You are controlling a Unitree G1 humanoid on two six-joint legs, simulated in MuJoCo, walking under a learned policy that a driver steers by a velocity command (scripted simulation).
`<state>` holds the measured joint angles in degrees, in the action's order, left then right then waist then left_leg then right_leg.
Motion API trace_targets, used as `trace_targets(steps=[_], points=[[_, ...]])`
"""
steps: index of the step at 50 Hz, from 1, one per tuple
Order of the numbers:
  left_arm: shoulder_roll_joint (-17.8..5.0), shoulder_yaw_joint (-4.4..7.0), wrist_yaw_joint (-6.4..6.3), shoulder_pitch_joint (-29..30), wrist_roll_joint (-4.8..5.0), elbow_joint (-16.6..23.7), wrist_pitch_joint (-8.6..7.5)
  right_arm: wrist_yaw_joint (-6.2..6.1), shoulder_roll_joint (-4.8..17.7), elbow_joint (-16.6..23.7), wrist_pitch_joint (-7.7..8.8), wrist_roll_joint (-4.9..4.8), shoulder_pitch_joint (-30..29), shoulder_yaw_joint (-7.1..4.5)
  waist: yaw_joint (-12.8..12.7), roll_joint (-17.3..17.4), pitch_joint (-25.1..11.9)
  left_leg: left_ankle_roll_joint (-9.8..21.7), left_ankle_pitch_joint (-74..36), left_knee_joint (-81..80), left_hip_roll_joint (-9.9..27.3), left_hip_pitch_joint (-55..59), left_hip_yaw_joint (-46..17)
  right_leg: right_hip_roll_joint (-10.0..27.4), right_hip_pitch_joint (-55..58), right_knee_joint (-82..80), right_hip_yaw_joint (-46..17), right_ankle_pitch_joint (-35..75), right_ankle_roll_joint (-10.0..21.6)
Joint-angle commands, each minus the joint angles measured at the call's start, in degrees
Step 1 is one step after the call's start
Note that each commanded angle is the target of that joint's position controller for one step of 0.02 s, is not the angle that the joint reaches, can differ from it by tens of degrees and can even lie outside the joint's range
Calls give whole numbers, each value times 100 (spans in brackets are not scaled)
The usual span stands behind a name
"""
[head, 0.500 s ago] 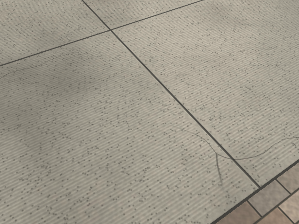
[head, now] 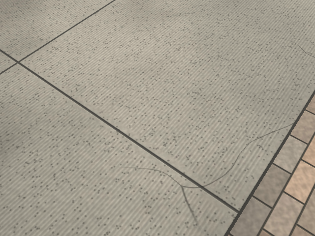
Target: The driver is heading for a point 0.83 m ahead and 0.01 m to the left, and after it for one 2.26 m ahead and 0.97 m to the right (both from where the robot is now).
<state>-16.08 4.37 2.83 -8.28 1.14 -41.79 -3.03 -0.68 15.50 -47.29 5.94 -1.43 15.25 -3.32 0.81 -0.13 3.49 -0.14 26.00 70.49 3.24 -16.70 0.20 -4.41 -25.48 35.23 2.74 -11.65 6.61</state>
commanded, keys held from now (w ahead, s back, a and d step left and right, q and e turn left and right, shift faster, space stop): w+e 0.24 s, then w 0.56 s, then w+q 0.20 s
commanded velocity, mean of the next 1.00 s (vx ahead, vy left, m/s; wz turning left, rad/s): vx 0.50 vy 0.00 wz -0.23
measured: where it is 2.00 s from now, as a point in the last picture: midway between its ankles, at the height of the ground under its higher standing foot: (180, 155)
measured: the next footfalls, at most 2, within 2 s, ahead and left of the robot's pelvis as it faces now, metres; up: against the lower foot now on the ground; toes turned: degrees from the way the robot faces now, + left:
left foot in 0.40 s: +0.42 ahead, +0.11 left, +0.00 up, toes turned -14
right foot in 0.92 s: +0.62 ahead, -0.20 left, +0.00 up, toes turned -13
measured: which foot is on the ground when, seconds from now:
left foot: up 0.00-0.38, down 0.40-0.94, up 0.96-1.00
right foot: down 0.00-0.40, up 0.42-0.90, down 0.92-1.00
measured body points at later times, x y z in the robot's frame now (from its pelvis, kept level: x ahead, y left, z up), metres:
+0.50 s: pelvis +0.29 +0.04 +0.01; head +0.31 +0.04 +0.46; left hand +0.41 +0.29 -0.11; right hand +0.40 -0.25 -0.08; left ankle +0.38 +0.12 -0.72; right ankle +0.12 -0.06 -0.64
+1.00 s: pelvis +0.53 -0.07 +0.01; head +0.56 -0.09 +0.46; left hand +0.80 +0.12 -0.06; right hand +0.47 -0.34 -0.13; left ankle +0.42 +0.10 -0.65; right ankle +0.58 -0.19 -0.72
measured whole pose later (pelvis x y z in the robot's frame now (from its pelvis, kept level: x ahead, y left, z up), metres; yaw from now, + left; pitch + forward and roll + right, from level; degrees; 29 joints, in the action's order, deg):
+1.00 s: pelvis +0.53 -0.07 +0.01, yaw -11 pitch +3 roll +0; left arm -13.9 2.2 1.4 -3.6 -0.2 -37.1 -5.6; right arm 0.1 16.6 -49.6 3.7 -1.8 22.8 -2.5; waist 3.5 1.2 1.2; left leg 1.1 26.9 56.9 -0.1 -15.3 -4.0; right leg 0.3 -25.1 31.7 2.4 -9.4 1.9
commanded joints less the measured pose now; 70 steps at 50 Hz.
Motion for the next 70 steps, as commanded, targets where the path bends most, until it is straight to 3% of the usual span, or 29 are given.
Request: trace_targets(steps=[1,5,11,16,19,20,21,22,23,24,25,26,30,35,40,43,45,46,47,48,49,51,53,56,60,64,68,69,70], points=[[-590,166,-60,-439,-1,318,-118,-39,781,652,269,119,-300,-176,-125,129,-811,72,-674,28,359,-2397,-557,1610,2436,-1941,-2671,1106,1128],[-694,179,-181,-484,-35,383,-159,-30,567,774,21,241,-297,-172,81,-50,-622,-219,-1170,-874,388,-1895,-392,1267,1404,-2226,-1999,2079,1107],[-823,206,-337,-1011,31,268,-57,48,313,1148,49,188,-1588,-39,-407,-450,-409,-339,-2967,-3370,-116,-1627,-261,850,1184,-2049,-1684,1345,652],[-745,172,-373,-1359,26,97,-13,225,549,1265,191,125,-1865,-90,-531,-591,-384,-88,-2876,-4144,-209,-1386,-356,1308,1913,-1562,-2283,952,548],[-729,164,-368,-1173,-12,119,20,205,753,1110,255,149,-1107,-211,-77,-756,-575,288,-2360,-4542,-364,-404,-114,1221,2151,-837,-2332,2132,340],[-528,83,-340,-1092,-56,192,7,172,951,997,279,226,-408,-289,258,-589,-1172,586,-2508,-4406,24,786,-432,916,1834,177,-2074,2306,166],[-231,-30,-342,-1535,-158,262,-32,150,1367,912,268,281,462,-387,353,415,-2083,1175,-2591,-4184,1108,2673,-1815,341,578,1961,-1602,727,-113],[-99,-92,-332,-2188,67,203,-96,235,1464,578,196,211,944,-448,183,2093,-2404,1907,-901,-5091,1970,3777,-4292,-217,-1228,3486,-1245,-2150,-421],[-665,3,-336,-1728,140,157,-112,243,931,643,180,66,813,-314,366,1185,-1672,1679,389,-5395,1862,3336,-4368,145,-1894,4028,-1518,-1953,-401],[-827,44,-328,-1003,94,312,-111,217,689,694,131,69,429,-229,412,596,-928,1434,230,-5476,1643,2552,-3513,378,-2044,4024,-1301,-1409,-387],[-738,23,-319,-673,-2,400,-114,213,611,743,87,129,128,-167,269,244,-532,1363,-451,-5606,1403,1800,-2887,605,-1867,3780,-1079,-1019,-403],[-640,30,-301,-579,-72,444,-130,213,528,737,73,167,-45,-130,117,228,-340,1339,-957,-5744,1192,1332,-2498,804,-1686,3401,-1005,-736,-422],[-305,-29,-282,-691,-74,420,-88,203,583,595,123,139,0,-116,-75,543,-398,1376,-2240,-6092,867,829,-1551,1029,-1266,2556,-708,-340,-557],[-113,-127,-250,200,-92,628,-144,128,847,375,28,68,314,-165,197,419,-283,1245,-2824,-6231,720,937,-835,1007,-1233,803,-504,1023,-685],[-138,-135,-121,997,-5,856,-205,123,938,102,-83,13,804,-156,477,445,-91,1143,-2763,-6020,875,1302,-721,778,-952,-189,-346,1391,-630],[-287,-79,-44,1082,-3,971,-287,83,1022,7,-189,-14,872,-180,325,511,-48,1043,-3088,-5641,1075,1619,-1016,653,-664,-604,-390,830,-456],[-564,73,-80,207,-40,737,-330,49,1107,34,-237,-23,670,-191,-229,510,-520,854,-4229,-4740,849,1457,-872,437,735,-989,-216,771,-254],[-883,206,-146,-715,-112,524,-335,48,911,109,-221,34,605,-113,-644,379,-1215,653,-4042,-3576,531,782,-648,807,2264,-795,-510,974,-22],[-1414,333,-216,-1602,-241,434,-298,53,384,309,-142,131,856,51,-808,-658,-2182,268,-2070,-1427,-171,-1206,-210,2289,4528,-656,-2317,871,567],[-1275,291,-204,-1786,-190,345,-237,61,251,275,-55,17,1241,117,-714,-1711,-2789,158,763,-167,-517,-2345,-591,2994,5024,-1373,-4150,-63,1029],[-857,167,-206,-1562,-134,334,-220,64,830,285,-43,-117,872,-57,-767,-1038,-1967,160,483,349,-198,-2806,-852,2765,4358,-1599,-3691,-654,816],[-517,40,-184,-817,-122,323,-237,56,797,440,-101,-56,262,-90,-449,-500,-857,148,-427,55,218,-2674,-609,2309,2788,-2020,-2349,-302,537],[-332,7,-156,-365,-170,271,-323,56,615,382,-260,-23,423,-122,-99,-681,-502,98,-921,-271,444,-2101,-646,1995,1873,-2452,-1535,239,429],[-425,74,-178,-270,-195,96,-433,43,417,435,-411,-19,370,-122,47,-469,-300,-1,-1424,-460,469,-2132,-682,1947,1547,-2738,-775,1104,466],[-558,113,-267,-476,-207,-158,-400,103,294,632,-379,43,-186,-85,-74,-240,-101,-33,-2451,-1706,383,-2278,-661,1794,1694,-2744,-19,1916,414],[-761,109,-309,-844,-46,-450,-246,243,46,921,-249,183,-1017,55,-303,-197,-24,37,-2915,-3281,105,-1562,14,1661,1770,-2386,183,3200,389],[-1026,164,-321,-862,78,-663,-83,275,476,944,-175,201,-883,-72,-37,-478,-382,267,-2603,-4174,-160,-976,-49,1784,2490,-1450,-268,3432,123],[-977,145,-332,-769,89,-671,-60,235,643,770,-151,250,-409,-151,227,-423,-659,380,-3123,-4566,-300,-207,75,1571,2422,-895,-234,3577,-40],[-761,72,-333,-970,-4,-666,-87,162,1072,650,-131,311,45,-278,326,-107,-1148,559,-5221,-4458,105,949,-170,1170,1942,-32,-51,2795,-328]])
